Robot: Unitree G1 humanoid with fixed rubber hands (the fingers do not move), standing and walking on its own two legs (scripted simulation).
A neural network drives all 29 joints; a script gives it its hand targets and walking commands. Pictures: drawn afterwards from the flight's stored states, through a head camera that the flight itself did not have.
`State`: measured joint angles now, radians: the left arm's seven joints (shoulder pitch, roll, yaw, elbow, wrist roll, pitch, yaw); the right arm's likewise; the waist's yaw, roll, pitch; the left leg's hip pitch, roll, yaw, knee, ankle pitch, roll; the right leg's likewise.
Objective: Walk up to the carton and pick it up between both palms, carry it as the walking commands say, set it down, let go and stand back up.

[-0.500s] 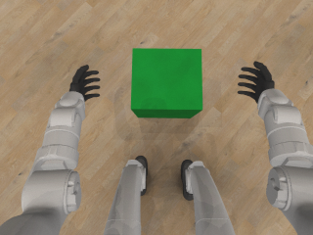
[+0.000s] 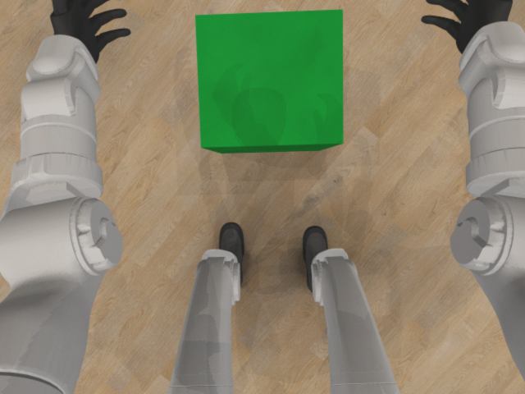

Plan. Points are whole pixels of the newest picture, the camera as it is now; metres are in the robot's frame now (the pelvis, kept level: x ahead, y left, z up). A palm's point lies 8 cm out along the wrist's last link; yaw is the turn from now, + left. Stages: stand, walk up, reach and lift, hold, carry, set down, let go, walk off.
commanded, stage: reach and lift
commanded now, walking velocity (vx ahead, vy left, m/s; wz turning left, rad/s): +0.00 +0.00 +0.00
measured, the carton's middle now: (269, 96) +0.55 +0.01 -0.51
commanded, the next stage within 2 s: none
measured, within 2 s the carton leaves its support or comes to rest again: neither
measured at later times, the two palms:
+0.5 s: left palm (122, 69) +0.54 +0.24 -0.22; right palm (424, 59) +0.54 -0.23 -0.21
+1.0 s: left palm (162, 92) +0.53 +0.23 -0.37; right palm (385, 89) +0.53 -0.22 -0.36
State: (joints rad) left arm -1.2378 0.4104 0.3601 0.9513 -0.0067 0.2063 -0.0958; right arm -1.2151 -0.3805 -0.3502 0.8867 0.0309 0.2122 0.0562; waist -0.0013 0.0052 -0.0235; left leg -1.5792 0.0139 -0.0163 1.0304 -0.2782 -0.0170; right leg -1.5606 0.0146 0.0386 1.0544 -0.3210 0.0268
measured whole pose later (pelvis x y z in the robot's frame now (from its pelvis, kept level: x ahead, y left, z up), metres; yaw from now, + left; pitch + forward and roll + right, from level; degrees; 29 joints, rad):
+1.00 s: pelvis -0.04 +0.00 -0.23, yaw -1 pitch +44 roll -1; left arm -1.50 0.49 0.24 1.07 -0.11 0.19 0.00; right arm -1.46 -0.46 -0.22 0.99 0.14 0.21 -0.03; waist 0.00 0.00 0.22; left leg -2.23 -0.02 -0.05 1.98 -0.53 -0.03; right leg -2.19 0.04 0.04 2.00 -0.58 0.05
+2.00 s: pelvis -0.05 +0.00 -0.28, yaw -1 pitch +36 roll -1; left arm -1.63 0.47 0.11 1.19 -0.22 0.11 0.06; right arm -1.59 -0.44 -0.10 1.11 0.22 0.13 -0.09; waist 0.01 0.00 0.44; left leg -2.25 -0.01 -0.05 2.17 -0.56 -0.04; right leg -2.22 0.03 0.02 2.19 -0.60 0.04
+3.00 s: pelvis -0.04 +0.00 -0.28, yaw -1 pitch +40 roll +0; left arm -1.48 0.42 0.23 0.90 -0.11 0.29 0.01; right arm -1.46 -0.37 -0.23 0.86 0.13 0.29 -0.04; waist 0.01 -0.01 0.36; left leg -2.28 -0.03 -0.04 2.17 -0.59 -0.04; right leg -2.26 0.06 0.04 2.18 -0.62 0.05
